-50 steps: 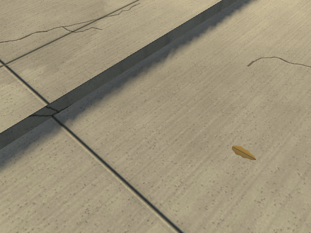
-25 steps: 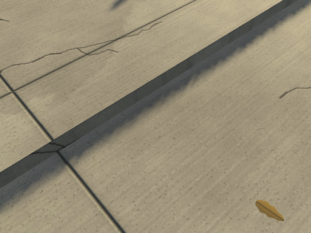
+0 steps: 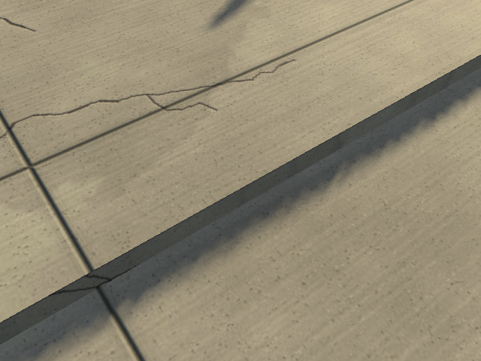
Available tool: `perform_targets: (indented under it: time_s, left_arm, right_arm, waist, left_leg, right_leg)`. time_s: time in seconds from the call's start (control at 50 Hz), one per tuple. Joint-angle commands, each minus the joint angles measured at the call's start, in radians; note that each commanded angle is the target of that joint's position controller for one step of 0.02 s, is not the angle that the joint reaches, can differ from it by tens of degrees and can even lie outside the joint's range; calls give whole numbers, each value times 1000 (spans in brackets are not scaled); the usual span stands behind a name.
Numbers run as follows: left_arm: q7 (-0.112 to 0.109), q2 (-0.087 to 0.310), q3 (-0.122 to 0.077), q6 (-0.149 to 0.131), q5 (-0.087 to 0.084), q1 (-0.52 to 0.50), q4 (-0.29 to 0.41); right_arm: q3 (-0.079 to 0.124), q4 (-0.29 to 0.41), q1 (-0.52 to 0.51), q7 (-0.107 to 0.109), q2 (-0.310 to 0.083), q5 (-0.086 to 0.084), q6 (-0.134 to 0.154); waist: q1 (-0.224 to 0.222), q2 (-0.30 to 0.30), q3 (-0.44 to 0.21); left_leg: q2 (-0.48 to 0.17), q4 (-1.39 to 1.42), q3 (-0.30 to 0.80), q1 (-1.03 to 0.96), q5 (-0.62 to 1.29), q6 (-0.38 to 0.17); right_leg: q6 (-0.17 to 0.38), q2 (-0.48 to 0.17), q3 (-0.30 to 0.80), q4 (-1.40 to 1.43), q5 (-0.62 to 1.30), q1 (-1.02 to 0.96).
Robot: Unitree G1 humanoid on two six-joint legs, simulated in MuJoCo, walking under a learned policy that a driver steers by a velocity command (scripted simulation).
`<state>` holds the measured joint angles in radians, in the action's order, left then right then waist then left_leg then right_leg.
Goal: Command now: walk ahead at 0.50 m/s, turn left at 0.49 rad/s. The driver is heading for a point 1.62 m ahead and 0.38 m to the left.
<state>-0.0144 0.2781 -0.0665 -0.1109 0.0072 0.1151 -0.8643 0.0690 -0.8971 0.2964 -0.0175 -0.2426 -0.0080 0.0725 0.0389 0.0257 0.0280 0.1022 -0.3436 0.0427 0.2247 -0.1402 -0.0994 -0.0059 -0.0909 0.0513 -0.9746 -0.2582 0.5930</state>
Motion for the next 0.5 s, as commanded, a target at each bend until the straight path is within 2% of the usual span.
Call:
perform_targets:
  time_s: [0.02,0.06,0.1,0.16,0.22,0.24,0.26,0.28,0.3,0.32,0.34,0.36,0.38,0.4,0.42,0.46,0.5]
  left_arm:
    - [-6,71,-19,3,6,-41,70]
    - [2,56,-13,-1,2,-111,92]
    - [11,45,-7,-7,-5,-177,117]
    - [23,65,-6,-15,-14,-236,149]
    - [33,101,-13,-33,-17,-223,161]
    - [37,83,5,1,53,-125,144]
    - [29,102,-3,4,64,-20,123]
    - [15,167,-18,-5,72,124,113]
    - [3,293,-48,7,82,242,113]
    - [6,286,-55,30,52,220,98]
    - [9,181,-29,39,41,159,121]
    - [11,115,-9,40,37,111,123]
    - [9,86,2,41,38,92,119]
    - [7,82,5,37,34,100,105]
    - [9,92,2,29,31,114,95]
    - [17,101,-3,11,20,144,80]
    - [18,107,-8,3,15,164,67]
  right_arm:
    - [40,76,-17,24,-182,-6,16]
    - [39,73,8,32,-179,-8,9]
    - [39,65,43,35,-177,-12,5]
    - [39,52,87,36,-173,-19,-4]
    - [44,60,91,44,-182,-15,-18]
    - [56,66,99,30,-228,61,-17]
    - [57,68,94,22,-208,55,-11]
    - [46,88,81,13,-171,34,0]
    - [30,126,166,14,-93,-16,3]
    - [29,128,180,16,-133,15,-7]
    - [36,105,127,18,-172,33,-21]
    - [32,111,63,6,-160,37,-24]
    - [30,122,32,-5,-143,42,-30]
    - [29,129,20,-16,-134,51,-42]
    - [26,125,31,-24,-125,51,-52]
    - [21,144,0,-35,-114,47,-63]
    - [14,170,-64,-44,-104,49,-67]
  waist:
    - [-25,-73,-23]
    - [-1,-91,-9]
    - [25,-104,0]
    - [44,-106,1]
    - [21,-130,-12]
    - [6,-171,-25]
    - [-46,-144,-62]
    - [-119,-51,-169]
    - [-123,182,-355]
    - [-89,273,-366]
    - [-81,93,-218]
    - [-77,18,-119]
    - [-62,45,-66]
    - [-50,87,-34]
    - [-44,104,-33]
    - [-38,92,-41]
    - [-43,81,-26]
  left_leg:
    - [-251,173,252,-6,118,-164]
    - [-213,166,216,24,87,-132]
    - [-204,155,218,36,57,-113]
    - [-230,94,277,-50,48,-105]
    - [-257,-2,355,-135,95,-92]
    - [-216,-55,334,-118,257,-65]
    - [-173,-176,312,-82,351,-37]
    - [-110,-402,259,5,295,-5]
    - [15,-714,110,273,-88,43]
    - [1,-852,59,426,-430,35]
    - [-70,-905,79,456,-348,27]
    - [-102,-867,66,432,-269,30]
    - [-129,-814,56,405,-231,36]
    - [-143,-784,46,385,-218,45]
    - [-141,-786,31,364,-200,52]
    - [-147,-767,22,388,-160,61]
    - [-162,-711,13,443,-106,72]
  right_leg:
    - [-31,3,10,180,175,37]
    - [-33,35,4,320,299,-11]
    - [-32,63,-6,411,369,-62]
    - [-25,78,16,483,351,-67]
    - [-7,89,26,538,239,-115]
    - [-6,107,-46,490,169,-206]
    - [19,108,-35,534,128,-349]
    - [64,-26,94,550,65,-563]
    - [165,-298,456,577,-16,-894]
    - [217,-375,695,662,-71,-879]
    - [197,-323,560,669,-151,-748]
    - [173,-266,415,700,-95,-624]
    - [148,-219,299,731,6,-545]
    - [135,-183,217,751,83,-498]
    - [136,-170,168,757,162,-481]
    - [155,-178,103,775,278,-499]
    - [168,-189,47,803,309,-524]
